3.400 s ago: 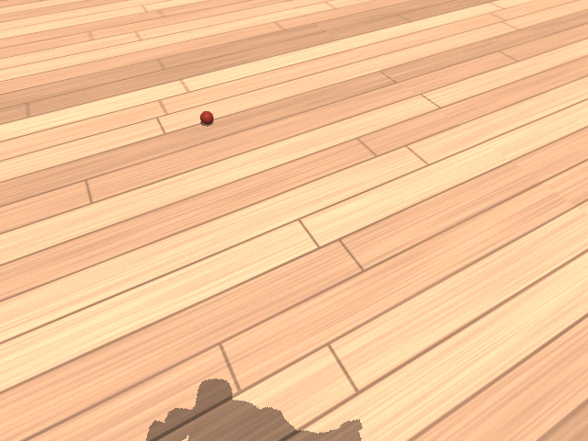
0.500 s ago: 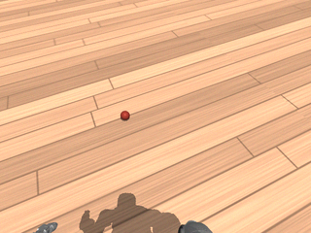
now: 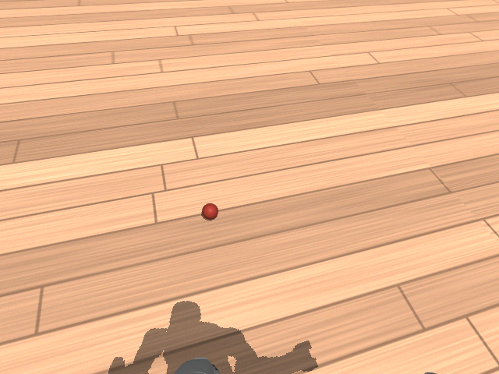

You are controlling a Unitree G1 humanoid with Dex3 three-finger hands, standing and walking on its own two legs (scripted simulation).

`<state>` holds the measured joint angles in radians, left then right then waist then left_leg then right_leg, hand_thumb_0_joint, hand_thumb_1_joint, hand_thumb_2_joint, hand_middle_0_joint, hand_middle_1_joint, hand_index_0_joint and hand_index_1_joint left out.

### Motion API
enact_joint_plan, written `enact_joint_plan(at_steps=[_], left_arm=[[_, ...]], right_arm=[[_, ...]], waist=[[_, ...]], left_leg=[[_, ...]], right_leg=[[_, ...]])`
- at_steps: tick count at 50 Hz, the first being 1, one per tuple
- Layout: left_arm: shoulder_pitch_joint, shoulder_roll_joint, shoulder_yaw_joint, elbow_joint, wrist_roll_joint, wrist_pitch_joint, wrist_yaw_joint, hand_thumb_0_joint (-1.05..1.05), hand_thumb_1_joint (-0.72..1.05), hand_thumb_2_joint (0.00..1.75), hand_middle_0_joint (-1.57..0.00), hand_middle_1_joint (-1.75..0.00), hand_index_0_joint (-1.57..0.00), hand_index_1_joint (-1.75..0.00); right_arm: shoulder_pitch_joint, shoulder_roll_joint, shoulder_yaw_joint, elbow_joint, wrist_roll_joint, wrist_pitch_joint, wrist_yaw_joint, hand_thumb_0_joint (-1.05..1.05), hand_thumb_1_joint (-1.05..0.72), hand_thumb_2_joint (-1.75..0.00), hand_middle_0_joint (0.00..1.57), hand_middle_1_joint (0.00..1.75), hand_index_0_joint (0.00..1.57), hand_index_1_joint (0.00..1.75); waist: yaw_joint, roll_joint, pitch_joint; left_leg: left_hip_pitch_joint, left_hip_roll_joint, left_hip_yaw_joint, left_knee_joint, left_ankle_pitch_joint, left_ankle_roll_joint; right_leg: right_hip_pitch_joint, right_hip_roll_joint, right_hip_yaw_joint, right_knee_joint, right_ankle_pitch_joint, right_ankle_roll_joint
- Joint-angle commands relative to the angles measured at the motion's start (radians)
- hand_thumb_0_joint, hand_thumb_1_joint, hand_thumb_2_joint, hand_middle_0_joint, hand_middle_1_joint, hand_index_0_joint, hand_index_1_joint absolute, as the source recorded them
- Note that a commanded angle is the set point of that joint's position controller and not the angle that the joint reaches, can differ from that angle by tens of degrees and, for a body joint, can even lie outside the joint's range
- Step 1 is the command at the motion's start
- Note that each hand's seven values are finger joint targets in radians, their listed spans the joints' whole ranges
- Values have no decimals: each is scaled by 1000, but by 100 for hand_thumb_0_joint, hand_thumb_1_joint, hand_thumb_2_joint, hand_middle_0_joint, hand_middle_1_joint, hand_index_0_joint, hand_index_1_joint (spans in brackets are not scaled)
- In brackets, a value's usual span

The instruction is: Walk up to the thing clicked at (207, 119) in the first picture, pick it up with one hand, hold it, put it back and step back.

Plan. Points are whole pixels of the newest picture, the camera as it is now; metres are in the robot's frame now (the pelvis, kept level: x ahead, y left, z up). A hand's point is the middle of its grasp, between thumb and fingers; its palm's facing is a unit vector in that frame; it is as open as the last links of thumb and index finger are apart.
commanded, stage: walk up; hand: left
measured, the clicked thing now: (210, 211) +0.88 +0.19 -0.72
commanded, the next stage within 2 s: none
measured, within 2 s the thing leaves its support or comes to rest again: neither
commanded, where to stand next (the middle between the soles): +0.49 -0.04 m, yaw -2 degrees
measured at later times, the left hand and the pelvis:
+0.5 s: hand (128, 302) +0.25 +0.25 -0.12, palm faces -0.09 -0.91 -0.40, open 7.4 cm; pelvis +0.18 -0.03 +0.00, yaw -3 degrees
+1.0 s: hand (144, 258) +0.35 +0.25 -0.14, palm faces +0.00 -0.93 -0.36, open 7.4 cm; pelvis +0.32 -0.03 +0.00, yaw +2 degrees
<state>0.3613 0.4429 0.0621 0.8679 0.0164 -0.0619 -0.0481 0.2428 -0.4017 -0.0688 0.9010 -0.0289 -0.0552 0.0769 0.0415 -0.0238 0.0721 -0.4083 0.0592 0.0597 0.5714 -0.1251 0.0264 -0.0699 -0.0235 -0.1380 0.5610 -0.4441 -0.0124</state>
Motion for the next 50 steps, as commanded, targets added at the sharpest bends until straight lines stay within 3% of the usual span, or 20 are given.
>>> enact_joint_plan(at_steps=[1, 2, 4, 5, 8, 14, 21, 22, 24, 25, 26, 27, 28, 31, 33, 36, 41, 46, 48, 50], left_arm=[[61, 102, 15, -100, -26, -17, 17, 0, 90, 90, -20, -30, -20, -30], [33, 218, 40, -74, -17, -5, 33, 0, 90, 90, -20, -30, -20, -30], [-15, 212, 31, -63, -16, -10, 28, 0, 90, 90, -20, -30, -20, -30], [11, 197, 31, -46, -22, -6, 24, 0, 90, 90, -20, -30, -20, -30], [58, 175, 34, -23, -22, 9, 8, 0, 90, 90, -20, -30, -20, -30], [-51, 166, 43, -41, -7, 16, -22, 0, 90, 90, -20, -30, -20, -30], [-134, 144, 46, -41, -2, -13, -26, 0, 90, 90, -20, -30, -20, -30], [-89, 145, 51, -25, -2, -20, -21, 0, 90, 90, -20, -30, -20, -30], [40, 187, 70, 18, 1, -38, -2, 0, 90, 90, -20, -30, -20, -30], [117, 252, 91, 28, 9, -46, 11, 0, 90, 90, -20, -30, -20, -30], [107, 313, 101, -3, 5, -51, 21, 0, 90, 90, -20, -30, -20, -30], [76, 328, 98, -3, -9, -41, 20, 0, 90, 90, -20, -30, -20, -30], [43, 310, 92, -21, -19, -38, 22, 0, 90, 90, -20, -30, -20, -30], [-49, 230, 65, -45, -28, -40, 32, 0, 90, 90, -20, -30, -20, -30], [-48, 219, 62, -57, -18, -47, 30, 0, 90, 90, -20, -30, -20, -30], [-32, 210, 62, -75, -17, -52, 31, 0, 90, 90, -20, -30, -20, -30], [-28, 230, 75, -90, -7, -47, 29, 0, 90, 90, -20, -30, -20, -30], [-26, 239, 68, -103, -7, -42, 28, 0, 90, 90, -20, -30, -20, -30], [-44, 247, 63, -103, -9, -37, 26, 0, 90, 90, -20, -30, -20, -30], [-20, 192, 39, -105, -8, -31, 25, 0, 90, 90, -20, -30, -20, -30]], right_arm=[[221, -361, -104, -71, -12, -51, -48, 0, -90, -90, 20, 30, 20, 30], [198, -363, -108, -76, 25, -45, -46, 0, -90, -90, 20, 30, 20, 30], [132, -291, -79, -88, 37, -42, -55, 0, -90, -90, 20, 30, 20, 30], [99, -262, -63, -100, 37, -45, -61, 0, -90, -90, 20, 30, 20, 30], [72, -247, -54, -108, 39, -57, -57, 0, -90, -90, 20, 30, 20, 30], [59, -269, -67, -126, 25, -62, -48, 0, -90, -90, 20, 30, 20, 30], [60, -276, -69, -138, 26, -43, -42, 0, -90, -90, 20, 30, 20, 30], [56, -274, -68, -142, 25, -39, -45, 0, -90, -90, 20, 30, 20, 30], [85, -213, -42, -146, 23, -32, -46, 0, -90, -90, 20, 30, 20, 30], [130, -154, -22, -153, 27, -34, -45, 0, -90, -90, 20, 30, 20, 30], [168, -114, -2, -158, 26, -28, -43, 0, -90, -90, 20, 30, 20, 30], [132, -224, -32, -135, 21, -13, -54, 0, -90, -90, 20, 30, 20, 30], [118, -248, -41, -119, 20, -7, -59, 0, -90, -90, 20, 30, 20, 30], [160, -222, -36, -65, 42, 3, -46, 0, -90, -90, 20, 30, 20, 30], [175, -207, -34, -55, 33, 10, -36, 0, -90, -90, 20, 30, 20, 30], [137, -199, -40, -63, 22, 17, -28, 0, -90, -90, 20, 30, 20, 30], [43, -193, -47, -90, 5, 15, -13, 0, -90, -90, 20, 30, 20, 30], [-14, -182, -47, -104, 1, -8, -5, 0, -90, -90, 20, 30, 20, 30], [28, -184, -51, -93, 2, -15, -6, 0, -90, -90, 20, 30, 20, 30], [151, -223, -68, -55, -1, -28, -21, 0, -90, -90, 20, 30, 20, 30]], waist=[[-117, 333, -202], [-125, 220, -184], [-99, 111, -81], [-72, 98, -44], [-43, 152, -26], [-65, 177, 56], [-60, 143, 24], [-33, 122, -9], [24, -21, -112], [53, -204, -163], [33, -299, -138], [49, -196, -94], [30, -161, -46], [-32, -136, -15], [-31, -143, -41], [-22, -118, -21], [-2, -103, 44], [3, -79, 8], [-36, -54, -10], [-102, 75, -83]], left_leg=[[624, 349, -697, -287, -366, 182], [574, 388, -726, -290, -353, 250], [420, 296, -460, -294, -77, 191], [340, 244, -334, -289, 8, 126], [236, 195, -197, -318, 26, 136], [209, 195, -161, -423, -254, 178], [199, 203, -119, -283, -123, 168], [193, 208, -118, -220, -84, 157], [151, 117, -36, 71, 13, 109], [24, 27, 38, 314, -97, 70], [-179, -84, 7, 482, -399, 22], [-220, -52, -56, 560, -410, 17], [-213, -14, -105, 574, -373, 16], [-140, 18, -150, 497, -220, 12], [-105, -1, -120, 482, -175, 1], [-150, 0, -124, 403, -110, -24], [-177, 31, -116, 218, -78, -40], [-26, 40, -53, 51, -81, -16], [102, 13, -15, -6, -53, 4], [340, -41, -4, -66, -124, 28]], right_leg=[[-602, 83, 83, 553, -73, -33], [-601, 4, 181, 623, -95, -49], [-560, -26, 255, 626, 20, -44], [-511, -39, 274, 565, 80, -36], [-438, -45, 211, 512, 151, -9], [-496, -93, 167, 289, 262, 32], [-303, -64, 98, 25, 282, -2], [-219, -61, 101, -15, 291, -7], [7, -25, 102, -81, 245, -27], [124, -143, 276, -169, 96, -62], [185, -344, 648, -272, -10, -127], [116, -409, 766, -325, -78, -221], [27, -395, 731, -330, -72, -224], [-64, -242, 395, -323, 132, -105], [-81, -218, 313, -311, 255, -139], [-63, -225, 263, -331, 285, -152], [-84, -247, 247, -369, 75, -179], [-112, -271, 223, -269, 145, -202], [-173, -257, 195, -198, 177, -180], [-260, -174, 116, 68, 335, -133]])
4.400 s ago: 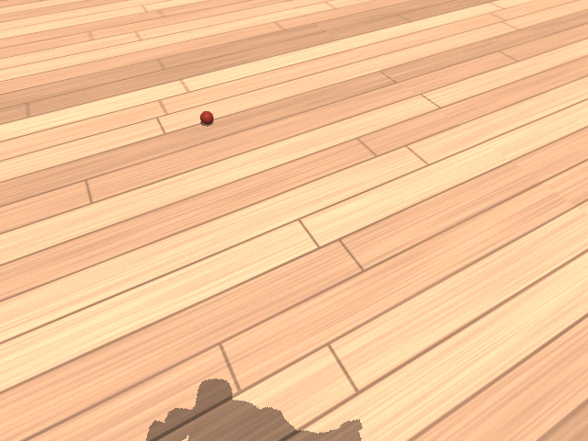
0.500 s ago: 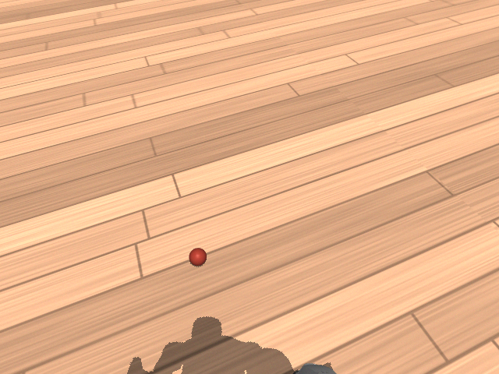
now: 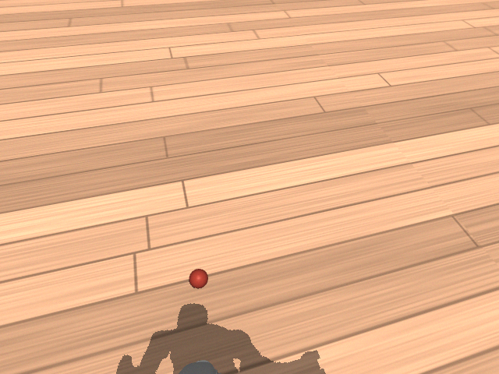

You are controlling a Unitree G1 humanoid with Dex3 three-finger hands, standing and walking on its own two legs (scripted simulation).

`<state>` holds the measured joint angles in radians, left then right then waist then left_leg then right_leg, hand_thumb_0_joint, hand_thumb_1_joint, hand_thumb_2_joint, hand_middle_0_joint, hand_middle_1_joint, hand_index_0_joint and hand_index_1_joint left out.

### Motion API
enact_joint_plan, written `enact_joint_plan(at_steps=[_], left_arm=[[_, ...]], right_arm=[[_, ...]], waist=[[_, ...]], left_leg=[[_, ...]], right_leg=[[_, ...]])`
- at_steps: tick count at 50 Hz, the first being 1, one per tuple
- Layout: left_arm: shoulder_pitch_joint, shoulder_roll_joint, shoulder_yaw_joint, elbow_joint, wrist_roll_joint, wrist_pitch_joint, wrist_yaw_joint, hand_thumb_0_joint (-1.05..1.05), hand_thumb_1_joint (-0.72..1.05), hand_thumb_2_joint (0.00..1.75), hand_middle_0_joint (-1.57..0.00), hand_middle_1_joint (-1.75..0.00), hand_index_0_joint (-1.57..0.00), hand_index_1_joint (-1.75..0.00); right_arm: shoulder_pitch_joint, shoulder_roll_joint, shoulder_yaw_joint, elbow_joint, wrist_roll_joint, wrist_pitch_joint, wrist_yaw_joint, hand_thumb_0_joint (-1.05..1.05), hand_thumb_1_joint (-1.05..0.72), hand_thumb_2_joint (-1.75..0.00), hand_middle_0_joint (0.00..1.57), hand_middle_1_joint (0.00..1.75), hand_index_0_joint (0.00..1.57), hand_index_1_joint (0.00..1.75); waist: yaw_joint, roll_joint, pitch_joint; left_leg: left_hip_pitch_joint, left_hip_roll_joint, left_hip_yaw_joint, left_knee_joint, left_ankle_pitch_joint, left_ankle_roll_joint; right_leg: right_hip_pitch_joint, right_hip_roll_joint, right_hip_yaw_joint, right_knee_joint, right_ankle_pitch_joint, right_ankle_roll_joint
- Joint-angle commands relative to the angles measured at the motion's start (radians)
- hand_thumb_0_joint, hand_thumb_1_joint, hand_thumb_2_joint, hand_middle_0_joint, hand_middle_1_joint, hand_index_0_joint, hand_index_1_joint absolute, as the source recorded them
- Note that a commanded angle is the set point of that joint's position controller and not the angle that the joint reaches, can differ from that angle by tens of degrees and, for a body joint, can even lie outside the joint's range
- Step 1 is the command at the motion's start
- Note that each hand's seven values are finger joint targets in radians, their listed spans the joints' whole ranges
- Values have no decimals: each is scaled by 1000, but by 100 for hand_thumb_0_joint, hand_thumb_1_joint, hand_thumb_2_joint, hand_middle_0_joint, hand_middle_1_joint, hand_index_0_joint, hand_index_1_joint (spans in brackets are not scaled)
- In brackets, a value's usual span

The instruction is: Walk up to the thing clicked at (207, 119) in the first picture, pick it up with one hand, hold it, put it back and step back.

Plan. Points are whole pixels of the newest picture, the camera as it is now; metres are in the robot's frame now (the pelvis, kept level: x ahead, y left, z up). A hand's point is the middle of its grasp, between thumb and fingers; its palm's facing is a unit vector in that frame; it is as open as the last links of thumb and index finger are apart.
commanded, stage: walk up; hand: left
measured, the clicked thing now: (198, 278) +0.56 +0.21 -0.72
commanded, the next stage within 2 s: none
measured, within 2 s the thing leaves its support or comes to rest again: neither
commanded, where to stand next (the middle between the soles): +0.17 -0.01 m, yaw -3 degrees
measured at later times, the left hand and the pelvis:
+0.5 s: hand out of the picture +0.12 +0.28 -0.15, palm faces -0.07 -0.91 -0.40, open 7.4 cm; pelvis +0.06 +0.01 -0.01, yaw -3 degrees
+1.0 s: hand (118, 356) +0.17 +0.25 -0.14, palm faces -0.08 -0.95 -0.30, open 7.4 cm; pelvis +0.06 +0.01 +0.02, yaw -3 degrees
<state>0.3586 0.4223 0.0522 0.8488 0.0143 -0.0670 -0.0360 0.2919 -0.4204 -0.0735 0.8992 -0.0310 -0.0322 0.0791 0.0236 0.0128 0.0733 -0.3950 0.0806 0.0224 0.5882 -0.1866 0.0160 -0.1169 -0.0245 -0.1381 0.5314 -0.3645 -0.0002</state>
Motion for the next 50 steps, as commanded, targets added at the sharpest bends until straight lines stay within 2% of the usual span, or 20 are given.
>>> enact_joint_plan(at_steps=[1, 2, 3, 4, 5, 6, 7, 13, 17, 19, 21, 22, 23, 24, 25, 28, 29, 33, 40, 50], left_arm=[[21, 139, 19, -89, -13, -21, 19, 0, 90, 90, -20, -30, -20, -30], [64, 101, 15, -83, -27, -11, 22, 0, 90, 90, -20, -30, -20, -30], [30, 208, 41, -54, -13, 5, 40, 0, 90, 90, -20, -30, -20, -30], [6, 225, 37, -51, -12, 8, 43, 0, 90, 90, -20, -30, -20, -30], [1, 214, 32, -45, -18, 11, 42, 0, 90, 90, -20, -30, -20, -30], [14, 195, 32, -32, -22, 14, 38, 0, 90, 90, -20, -30, -20, -30], [47, 185, 31, -17, -28, 19, 34, 0, 90, 90, -20, -30, -20, -30], [35, 145, 22, 30, -24, 46, 41, 0, 90, 90, -20, -30, -20, -30], [-43, 137, 20, 36, -23, 34, 51, 0, 90, 90, -20, -30, -20, -30], [-39, 136, 20, 51, -19, 32, 55, 0, 90, 90, -20, -30, -20, -30], [-30, 144, 22, 72, -10, 25, 56, 0, 90, 90, -20, -30, -20, -30], [-49, 183, 30, 69, -1, 18, 58, 0, 90, 90, -20, -30, -20, -30], [-86, 224, 38, 60, 8, 10, 60, 0, 90, 90, -20, -30, -20, -30], [-169, 247, 32, 45, -3, 12, 56, 0, 90, 90, -20, -30, -20, -30], [-228, 252, 25, 38, -3, 18, 52, 0, 90, 90, -20, -30, -20, -30], [-236, 170, -2, 57, -8, 25, 48, 0, 90, 90, -20, -30, -20, -30], [-234, 165, -3, 72, -10, 26, 47, 0, 90, 90, -20, -30, -20, -30], [-270, 158, -7, 103, -7, 34, 37, 0, 90, 90, -20, -30, -20, -30], [-297, 148, -6, 169, -15, 35, 32, 0, 90, 90, -20, -30, -20, -30], [-296, 128, -10, 231, -14, 42, 26, 0, 90, 90, -20, -30, -20, -30]], right_arm=[[166, -266, -78, -44, -7, -54, -46, 0, -90, -90, 20, 30, 20, 30], [148, -327, -85, -80, -3, -57, -56, 0, -90, -90, 20, 30, 20, 30], [143, -333, -90, -75, 29, -49, -54, 0, -90, -90, 20, 30, 20, 30], [123, -308, -84, -75, 33, -44, -59, 0, -90, -90, 20, 30, 20, 30], [87, -266, -66, -90, 33, -43, -65, 0, -90, -90, 20, 30, 20, 30], [56, -233, -52, -102, 30, -48, -70, 0, -90, -90, 20, 30, 20, 30], [45, -223, -44, -103, 35, -52, -74, 0, -90, -90, 20, 30, 20, 30], [-57, -204, -29, -128, 23, -40, -88, 0, -90, -90, 20, 30, 20, 30], [-61, -205, -28, -118, 23, -21, -87, 0, -90, -90, 20, 30, 20, 30], [-74, -210, -28, -112, 30, -9, -88, 0, -90, -90, 20, 30, 20, 30], [-115, -187, -16, -110, 45, 4, -86, 0, -90, -90, 20, 30, 20, 30], [-115, -149, -3, -109, 51, 8, -85, 0, -90, -90, 20, 30, 20, 30], [-94, -108, 14, -103, 54, 8, -85, 0, -90, -90, 20, 30, 20, 30], [-96, -102, 16, -82, 52, 16, -88, 0, -90, -90, 20, 30, 20, 30], [-88, -132, 3, -44, 45, 20, -94, 0, -90, -90, 20, 30, 20, 30], [-131, -168, -1, 9, 46, 4, -80, 0, -90, -90, 20, 30, 20, 30], [-154, -161, 4, 16, 43, 4, -76, 0, -90, -90, 20, 30, 20, 30], [-186, -161, 21, 66, 29, 1, -70, 0, -90, -90, 20, 30, 20, 30], [-209, -149, 35, 148, 18, -13, -69, 0, -90, -90, 20, 30, 20, 30], [-235, -161, 34, 188, 16, -19, -76, 0, -90, -90, 20, 30, 20, 30]], waist=[[-104, 244, -140], [-71, 324, -121], [-87, 208, -98], [-77, 159, -53], [-58, 102, -36], [-44, 96, -28], [-23, 121, -37], [-4, 146, -31], [-27, 153, -75], [-24, 135, -110], [10, 68, -139], [9, -19, -142], [-17, -152, -145], [-36, -183, -99], [-42, -216, -76], [-47, -152, -87], [-33, -152, -100], [-20, -116, -71], [-9, -21, -25], [-4, 46, -67]], left_leg=[[418, 96, -206, -194, -117, 95], [484, 299, -598, -293, -92, 190], [402, 351, -634, -287, -62, 267], [335, 335, -573, -278, 52, 278], [291, 270, -403, -262, 188, 239], [260, 210, -284, -244, 285, 182], [253, 185, -211, -233, 366, 158], [124, 151, -71, -233, 312, 176], [149, 175, -68, -114, 540, 194], [169, 181, -91, -56, 491, 190], [126, 142, -81, 17, 292, 131], [72, 111, -68, 51, 144, 80], [28, 44, -27, 120, 0, 35], [82, -49, -1, 129, -238, 3], [190, -42, -12, 134, -310, 9], [272, 19, -57, -70, -80, 30], [260, 25, -69, -91, -71, 33], [193, 42, -95, -191, -228, 31], [133, 52, -103, -303, -203, 14], [153, 83, -111, -366, -208, 19]], right_leg=[[-300, -88, 43, 386, 245, -80], [-520, 75, 50, 518, -153, -29], [-487, 5, 150, 594, -223, -44], [-485, -8, 178, 646, -204, -45], [-454, -18, 221, 630, -152, -48], [-416, -28, 245, 580, -92, -51], [-385, -32, 236, 554, -55, -44], [-291, -21, 194, 384, 62, 2], [-212, -20, 123, 244, 92, 5], [-164, -4, 113, 159, 95, -3], [-59, 2, 125, -22, 218, -32], [-10, -63, 218, -56, 311, -56], [-14, -199, 414, -113, 358, -103], [-155, -302, 507, -154, 353, -206], [-276, -310, 508, -142, 316, -234], [-281, -157, 312, -121, 195, -78], [-245, -131, 298, -127, 150, -56], [-210, -123, 315, -212, -102, -45], [-119, -101, 289, -237, 4, -45], [-30, -77, 230, -219, 134, -31]])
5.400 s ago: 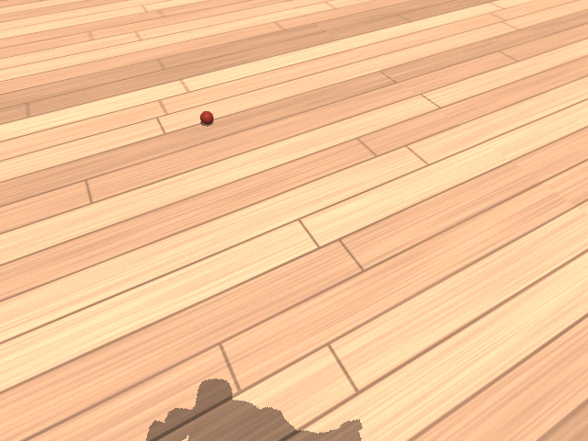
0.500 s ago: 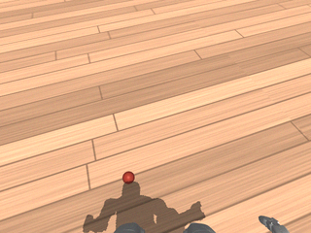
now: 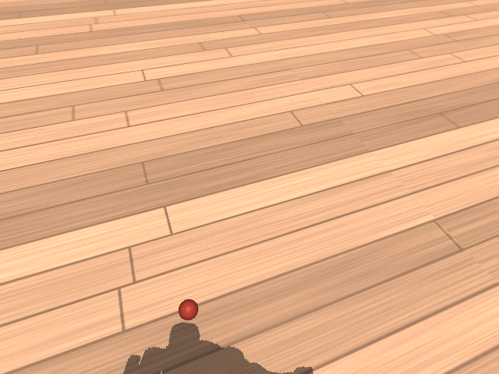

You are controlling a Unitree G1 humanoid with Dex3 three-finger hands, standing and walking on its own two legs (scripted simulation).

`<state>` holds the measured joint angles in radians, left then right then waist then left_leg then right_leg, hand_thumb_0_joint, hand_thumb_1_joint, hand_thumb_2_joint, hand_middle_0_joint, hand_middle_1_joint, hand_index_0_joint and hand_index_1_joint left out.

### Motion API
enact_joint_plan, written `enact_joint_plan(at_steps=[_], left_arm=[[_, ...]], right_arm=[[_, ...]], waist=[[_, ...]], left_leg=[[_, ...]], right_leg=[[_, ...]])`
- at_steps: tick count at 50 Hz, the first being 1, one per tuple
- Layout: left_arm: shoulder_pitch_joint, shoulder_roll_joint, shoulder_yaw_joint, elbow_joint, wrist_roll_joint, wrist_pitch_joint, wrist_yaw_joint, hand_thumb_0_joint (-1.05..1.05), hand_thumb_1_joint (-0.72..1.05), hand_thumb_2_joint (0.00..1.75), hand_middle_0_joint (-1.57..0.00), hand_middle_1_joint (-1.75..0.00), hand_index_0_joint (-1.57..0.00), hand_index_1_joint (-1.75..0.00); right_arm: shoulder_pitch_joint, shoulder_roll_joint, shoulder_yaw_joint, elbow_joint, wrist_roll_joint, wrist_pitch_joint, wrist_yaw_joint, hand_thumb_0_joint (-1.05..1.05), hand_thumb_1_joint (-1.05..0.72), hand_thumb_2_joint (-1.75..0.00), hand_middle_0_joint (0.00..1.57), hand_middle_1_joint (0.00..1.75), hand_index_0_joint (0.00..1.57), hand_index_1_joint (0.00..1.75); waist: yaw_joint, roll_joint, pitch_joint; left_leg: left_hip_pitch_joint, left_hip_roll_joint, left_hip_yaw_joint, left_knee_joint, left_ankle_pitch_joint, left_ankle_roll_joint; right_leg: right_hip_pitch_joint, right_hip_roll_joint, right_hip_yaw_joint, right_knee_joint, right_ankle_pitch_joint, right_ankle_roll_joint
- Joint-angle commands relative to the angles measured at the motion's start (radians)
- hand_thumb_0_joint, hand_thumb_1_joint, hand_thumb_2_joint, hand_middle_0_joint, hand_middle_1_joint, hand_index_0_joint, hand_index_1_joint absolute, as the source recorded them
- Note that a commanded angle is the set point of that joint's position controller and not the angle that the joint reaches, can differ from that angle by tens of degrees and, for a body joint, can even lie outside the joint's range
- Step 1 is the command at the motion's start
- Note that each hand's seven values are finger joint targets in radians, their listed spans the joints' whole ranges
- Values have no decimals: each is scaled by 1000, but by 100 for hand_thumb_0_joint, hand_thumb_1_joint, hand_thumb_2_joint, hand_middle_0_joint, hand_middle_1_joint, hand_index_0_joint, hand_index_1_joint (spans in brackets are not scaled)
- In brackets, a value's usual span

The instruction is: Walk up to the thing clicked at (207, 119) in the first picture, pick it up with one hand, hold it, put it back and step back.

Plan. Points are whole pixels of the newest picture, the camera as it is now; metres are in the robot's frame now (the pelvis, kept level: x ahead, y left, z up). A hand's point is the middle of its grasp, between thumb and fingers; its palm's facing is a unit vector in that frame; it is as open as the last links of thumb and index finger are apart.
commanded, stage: walk up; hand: left
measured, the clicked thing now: (188, 309) +0.49 +0.22 -0.74
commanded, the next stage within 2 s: stand in 1.12 s
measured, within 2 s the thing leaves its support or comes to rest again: neither
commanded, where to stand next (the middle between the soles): +0.11 -0.02 m, yaw +0 degrees
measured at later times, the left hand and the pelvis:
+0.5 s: hand out of the picture +0.09 +0.24 -0.15, palm faces +0.01 -0.94 -0.33, open 7.4 cm; pelvis +0.03 -0.01 +0.01, yaw +1 degrees
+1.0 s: hand out of the picture +0.13 +0.24 -0.15, palm faces -0.02 -0.95 -0.33, open 7.4 cm; pelvis +0.04 -0.01 +0.01, yaw +0 degrees
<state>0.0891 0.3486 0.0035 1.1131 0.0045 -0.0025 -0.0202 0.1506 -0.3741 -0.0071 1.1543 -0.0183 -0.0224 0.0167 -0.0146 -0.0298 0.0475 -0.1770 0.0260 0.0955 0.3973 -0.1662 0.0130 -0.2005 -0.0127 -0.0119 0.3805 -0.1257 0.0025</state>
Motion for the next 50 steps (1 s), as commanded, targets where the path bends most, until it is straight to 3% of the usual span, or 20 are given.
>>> enact_joint_plan(at_steps=[1, 13, 20, 25, 35, 50], left_arm=[[-33, 203, 38, -30, -2, -22, 10, 0, 90, 90, -20, -30, -20, -30], [-40, 199, 32, 13, -5, -25, 17, 0, 90, 90, -20, -30, -20, -30], [-49, 199, 34, 16, -1, -29, 22, 0, 90, 90, -20, -30, -20, -30], [-42, 197, 36, 12, 0, -30, 25, 0, 90, 90, -20, -30, -20, -30], [-47, 195, 41, 0, 3, -28, 28, 0, 90, 90, -20, -30, -20, -30], [-67, 190, 43, -10, 3, -22, 26, 0, 90, 90, -20, -30, -20, -30]], right_arm=[[-97, -208, -35, -66, 1, -29, -15, 0, -90, -90, 20, 30, 20, 30], [-109, -197, -38, -48, 13, -20, -19, 0, -90, -90, 20, 30, 20, 30], [-125, -186, -40, -43, 12, -12, -17, 0, -90, -90, 20, 30, 20, 30], [-132, -182, -42, -40, 12, -13, -19, 0, -90, -90, 20, 30, 20, 30], [-143, -175, -42, -51, 10, -14, -20, 0, -90, -90, 20, 30, 20, 30], [-120, -178, -44, -53, 9, -15, -24, 0, -90, -90, 20, 30, 20, 30]], waist=[[29, 78, -48], [13, 17, -71], [9, 3, -68], [13, 16, -101], [16, 30, -104], [10, 27, -74]], left_leg=[[-54, 134, -176, -166, -195, 23], [81, 127, -145, -128, 4, 16], [103, 120, -141, -131, 21, 10], [134, 129, -136, -137, 85, 6], [130, 132, -121, -138, 121, 5], [108, 130, -126, -159, 84, 4]], right_leg=[[55, -90, 102, -74, -91, -33], [25, -119, 112, -113, 25, -21], [22, -124, 119, -137, 24, -15], [50, -127, 111, -126, 102, -17], [79, -127, 101, -125, 143, -12], [82, -114, 97, -118, 103, -15]])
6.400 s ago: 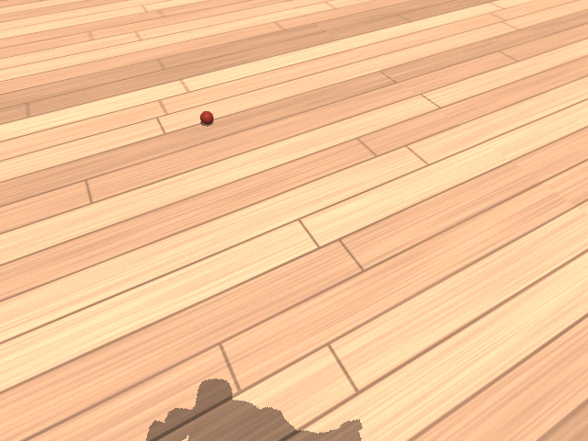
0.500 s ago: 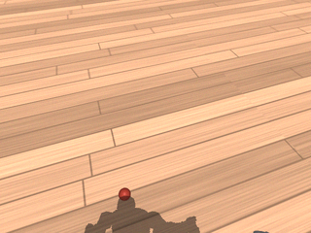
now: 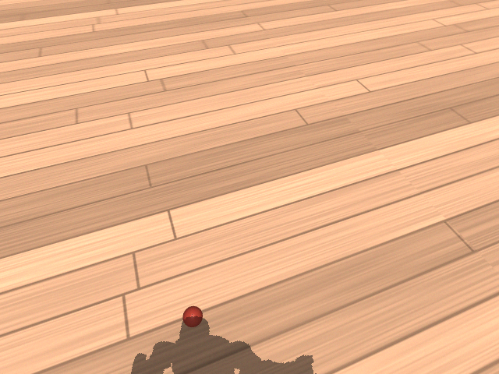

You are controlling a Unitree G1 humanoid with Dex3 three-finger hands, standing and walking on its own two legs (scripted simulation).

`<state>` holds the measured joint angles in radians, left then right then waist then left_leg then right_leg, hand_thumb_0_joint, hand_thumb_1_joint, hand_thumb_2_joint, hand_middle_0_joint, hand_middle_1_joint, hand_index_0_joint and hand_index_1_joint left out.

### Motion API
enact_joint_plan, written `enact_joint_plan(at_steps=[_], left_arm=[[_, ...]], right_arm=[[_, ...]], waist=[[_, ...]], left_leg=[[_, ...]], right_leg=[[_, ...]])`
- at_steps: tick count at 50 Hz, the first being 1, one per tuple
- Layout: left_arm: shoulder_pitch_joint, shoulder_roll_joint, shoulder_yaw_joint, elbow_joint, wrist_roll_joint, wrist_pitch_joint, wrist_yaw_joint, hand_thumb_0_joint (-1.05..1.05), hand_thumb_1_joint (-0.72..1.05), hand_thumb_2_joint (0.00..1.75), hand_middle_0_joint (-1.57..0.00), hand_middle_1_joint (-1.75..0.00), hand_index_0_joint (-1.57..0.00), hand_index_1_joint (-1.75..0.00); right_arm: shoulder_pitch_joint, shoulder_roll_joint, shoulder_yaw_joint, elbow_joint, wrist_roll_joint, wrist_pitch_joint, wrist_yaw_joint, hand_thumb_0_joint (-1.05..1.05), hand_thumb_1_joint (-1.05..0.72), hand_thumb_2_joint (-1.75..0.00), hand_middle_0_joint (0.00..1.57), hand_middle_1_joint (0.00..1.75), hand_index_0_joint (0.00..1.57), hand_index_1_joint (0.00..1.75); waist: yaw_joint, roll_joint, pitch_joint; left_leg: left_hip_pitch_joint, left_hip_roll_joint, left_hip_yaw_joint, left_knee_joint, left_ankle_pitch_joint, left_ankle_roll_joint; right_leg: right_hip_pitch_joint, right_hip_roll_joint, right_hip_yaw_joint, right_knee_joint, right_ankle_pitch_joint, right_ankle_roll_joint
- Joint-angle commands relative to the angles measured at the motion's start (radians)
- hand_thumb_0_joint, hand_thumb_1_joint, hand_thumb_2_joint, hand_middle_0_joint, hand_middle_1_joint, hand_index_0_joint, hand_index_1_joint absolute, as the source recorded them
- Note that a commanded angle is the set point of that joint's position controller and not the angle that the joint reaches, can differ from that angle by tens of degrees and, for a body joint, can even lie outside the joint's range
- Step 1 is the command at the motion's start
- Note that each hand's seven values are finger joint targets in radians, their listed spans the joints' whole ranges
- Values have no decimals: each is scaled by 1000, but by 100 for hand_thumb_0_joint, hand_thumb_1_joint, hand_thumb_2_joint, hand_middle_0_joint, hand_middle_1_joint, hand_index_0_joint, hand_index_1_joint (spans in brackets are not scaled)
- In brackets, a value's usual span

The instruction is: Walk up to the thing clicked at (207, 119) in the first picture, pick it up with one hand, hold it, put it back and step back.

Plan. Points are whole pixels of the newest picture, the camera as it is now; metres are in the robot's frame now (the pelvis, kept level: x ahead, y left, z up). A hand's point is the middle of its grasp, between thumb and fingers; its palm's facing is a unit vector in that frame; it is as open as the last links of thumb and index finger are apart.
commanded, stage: walk up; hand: left
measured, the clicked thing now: (192, 316) +0.45 +0.23 -0.75
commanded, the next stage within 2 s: stand in 0.12 s
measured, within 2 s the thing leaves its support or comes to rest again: neither
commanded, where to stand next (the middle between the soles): +0.07 -0.01 m, yaw +0 degrees
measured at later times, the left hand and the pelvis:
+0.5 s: hand out of the picture +0.08 +0.25 -0.16, palm faces -0.01 -0.94 -0.34, open 7.4 cm; pelvis +0.00 +0.00 +0.00, yaw +1 degrees
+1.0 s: hand out of the picture +0.07 +0.25 -0.16, palm faces -0.01 -0.94 -0.35, open 7.4 cm; pelvis +0.01 -0.01 +0.00, yaw +1 degrees
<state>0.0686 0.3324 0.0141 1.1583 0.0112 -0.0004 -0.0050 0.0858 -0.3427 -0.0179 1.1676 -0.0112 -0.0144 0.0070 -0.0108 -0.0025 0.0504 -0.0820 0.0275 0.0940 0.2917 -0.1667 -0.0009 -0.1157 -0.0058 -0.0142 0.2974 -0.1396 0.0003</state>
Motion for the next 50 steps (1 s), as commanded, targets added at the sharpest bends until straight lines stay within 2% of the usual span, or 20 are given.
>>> enact_joint_plan(at_steps=[1, 5, 8, 12, 16, 20, 24, 29, 32, 33, 35, 37, 50], left_arm=[[-50, 206, 32, -58, -3, -24, 11, 0, 90, 90, -20, -30, -20, -30], [-48, 211, 33, -57, -1, -24, 10, 0, 90, 90, -20, -30, -20, -30], [-47, 221, 28, -66, -3, -29, 14, 0, 90, 90, -20, -30, -20, -30], [-41, 227, 26, -72, -3, -30, 13, 0, 90, 90, -20, -30, -20, -30], [-28, 221, 22, -73, -1, -32, 14, 0, 90, 90, -20, -30, -20, -30], [-29, 229, 22, -75, -4, -33, 15, 0, 90, 90, -20, -30, -20, -30], [-17, 224, 20, -76, -3, -35, 15, 0, 90, 90, -20, -30, -20, -30], [-14, 227, 19, -78, -4, -33, 14, 0, 90, 90, -20, -30, -20, -30], [-9, 227, 18, -78, -2, -33, 14, 0, 90, 90, -20, -30, -20, -30], [-12, 226, 17, -81, 0, -34, 14, 0, 90, 90, -20, -30, -20, -30], [-1, 228, 18, -76, -2, -34, 15, 0, 90, 90, -20, -30, -20, -30], [-12, 236, 19, -82, -2, -35, 16, 0, 90, 90, -20, -30, -20, -30], [-6, 231, 18, -82, -2, -35, 17, 0, 90, 90, -20, -30, -20, -30]], right_arm=[[-53, -212, -34, -67, 1, -22, -14, 0, -90, -90, 20, 30, 20, 30], [-53, -209, -32, -68, 2, -22, -12, 0, -90, -90, 20, 30, 20, 30], [-55, -206, -28, -69, 0, -18, -14, 0, -90, -90, 20, 30, 20, 30], [-47, -207, -25, -67, 0, -21, -13, 0, -90, -90, 20, 30, 20, 30], [-44, -210, -24, -67, 0, -19, -13, 0, -90, -90, 20, 30, 20, 30], [-33, -208, -22, -67, -1, -16, -11, 0, -90, -90, 20, 30, 20, 30], [-39, -219, -24, -72, -1, -20, -12, 0, -90, -90, 20, 30, 20, 30], [-41, -214, -21, -71, 0, -19, -12, 0, -90, -90, 20, 30, 20, 30], [-35, -215, -21, -70, 1, -17, -12, 0, -90, -90, 20, 30, 20, 30], [-36, -216, -20, -75, -1, -19, -12, 0, -90, -90, 20, 30, 20, 30], [-35, -216, -18, -73, 1, -18, -12, 0, -90, -90, 20, 30, 20, 30], [-32, -214, -20, -76, -1, -19, -12, 0, -90, -90, 20, 30, 20, 30], [-23, -217, -21, -78, -1, -13, -10, 0, -90, -90, 20, 30, 20, 30]], waist=[[5, -1, -73], [6, -4, -77], [5, -4, -78], [3, 4, -100], [5, 3, -98], [2, -6, -71], [5, 11, -99], [8, 7, -85], [7, 8, -70], [5, 3, -83], [9, 7, -79], [4, -5, -90], [3, 6, -66]], left_leg=[[2, 127, -126, -56, 66, 19], [15, 125, -124, -54, 55, 19], [-2, 126, -135, -60, 55, 11], [25, 130, -135, -52, 105, 11], [24, 129, -135, -45, 106, 16], [3, 123, -140, -56, 63, 13], [31, 130, -139, -41, 131, 15], [28, 130, -140, -47, 117, 13], [12, 127, -142, -52, 74, 12], [19, 129, -139, -46, 100, 16], [19, 130, -143, -50, 88, 16], [29, 131, -142, -46, 125, 15], [3, 122, -140, -44, 68, 15]], right_leg=[[4, -121, 103, -39, 107, -13], [-6, -122, 107, -39, 103, -15], [2, -129, 107, -51, 61, -14], [4, -134, 104, -42, 101, -18], [7, -137, 104, -47, 115, -16], [-14, -133, 101, -58, 58, -14], [3, -139, 99, -45, 124, -17], [-3, -136, 96, -44, 107, -19], [-11, -133, 97, -52, 72, -17], [-2, -139, 100, -47, 103, -19], [1, -137, 99, -48, 95, -18], [-1, -138, 97, -44, 115, -19], [0, -135, 99, -64, 80, -20]])
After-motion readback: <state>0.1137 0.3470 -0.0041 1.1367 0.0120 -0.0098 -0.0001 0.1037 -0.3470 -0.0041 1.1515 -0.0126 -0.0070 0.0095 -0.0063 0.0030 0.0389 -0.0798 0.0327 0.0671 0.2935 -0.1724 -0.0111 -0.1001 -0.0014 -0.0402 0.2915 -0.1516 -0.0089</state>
